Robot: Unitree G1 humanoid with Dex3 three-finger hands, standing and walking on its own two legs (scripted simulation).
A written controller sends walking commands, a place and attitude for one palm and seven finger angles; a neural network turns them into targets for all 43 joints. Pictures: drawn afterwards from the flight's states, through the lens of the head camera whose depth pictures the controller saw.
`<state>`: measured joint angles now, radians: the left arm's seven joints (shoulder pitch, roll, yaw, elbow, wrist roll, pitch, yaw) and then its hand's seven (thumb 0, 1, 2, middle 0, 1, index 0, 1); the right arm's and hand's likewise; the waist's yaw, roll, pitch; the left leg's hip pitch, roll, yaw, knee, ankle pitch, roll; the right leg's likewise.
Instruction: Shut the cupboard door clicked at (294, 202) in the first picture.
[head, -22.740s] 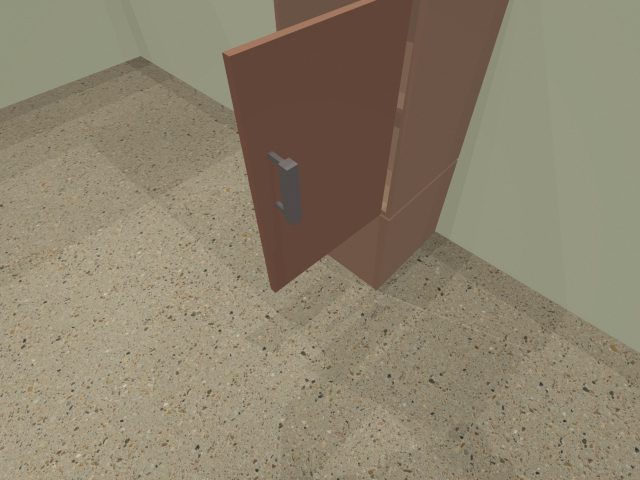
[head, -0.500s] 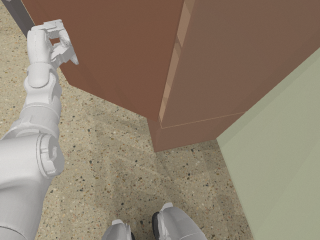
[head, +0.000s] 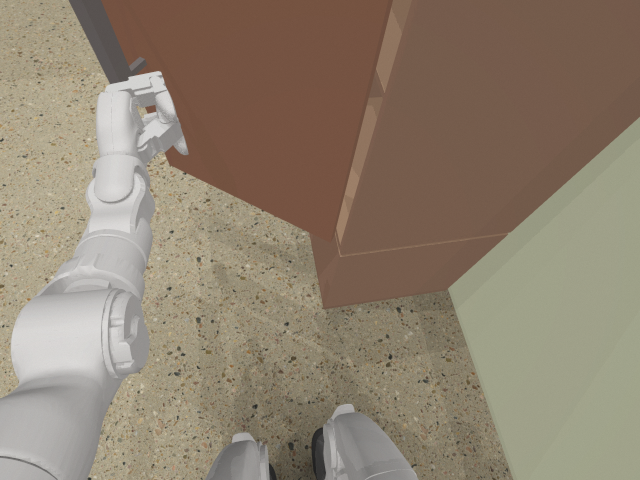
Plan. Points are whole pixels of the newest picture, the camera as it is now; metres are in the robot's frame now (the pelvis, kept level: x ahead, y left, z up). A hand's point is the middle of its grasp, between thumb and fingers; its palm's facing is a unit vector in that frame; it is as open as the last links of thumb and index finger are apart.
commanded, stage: draw the hand back to the body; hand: left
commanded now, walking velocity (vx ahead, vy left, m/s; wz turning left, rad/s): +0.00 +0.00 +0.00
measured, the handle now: (115, 34) +0.71 +0.20 +0.07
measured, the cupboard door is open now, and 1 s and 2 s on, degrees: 53 53 53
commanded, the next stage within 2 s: step back with the hand held close in 1.58 s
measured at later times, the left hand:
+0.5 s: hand (84, 189) +0.40 +0.17 +0.15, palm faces -0.02 -1.00 -0.03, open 3.1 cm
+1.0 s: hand out of the picture +0.27 +0.25 +0.21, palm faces +0.35 -0.89 -0.31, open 4.6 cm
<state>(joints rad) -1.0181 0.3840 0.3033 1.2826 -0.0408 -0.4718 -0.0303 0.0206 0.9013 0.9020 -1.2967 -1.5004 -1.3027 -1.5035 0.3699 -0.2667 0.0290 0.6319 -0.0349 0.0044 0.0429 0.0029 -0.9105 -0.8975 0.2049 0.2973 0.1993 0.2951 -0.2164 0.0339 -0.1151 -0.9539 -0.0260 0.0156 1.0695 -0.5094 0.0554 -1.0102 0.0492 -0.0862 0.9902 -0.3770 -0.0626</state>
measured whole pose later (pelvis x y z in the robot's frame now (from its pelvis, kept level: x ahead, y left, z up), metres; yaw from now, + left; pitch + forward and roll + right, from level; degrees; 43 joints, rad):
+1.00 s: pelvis +0.03 +0.01 +0.08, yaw +2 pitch -3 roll -1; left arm 0.24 0.31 0.19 -0.15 -0.08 -0.06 0.07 0.02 0.90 0.90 -0.71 -0.86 -0.72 -0.86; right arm 0.18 -0.21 0.06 0.59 0.02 -0.02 -0.06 0.01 -0.91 -0.90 0.21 0.30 0.20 0.30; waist 0.05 0.08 0.00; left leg -0.06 -0.06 0.00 0.41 -0.29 0.06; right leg -0.13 0.04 -0.06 0.40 -0.20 -0.04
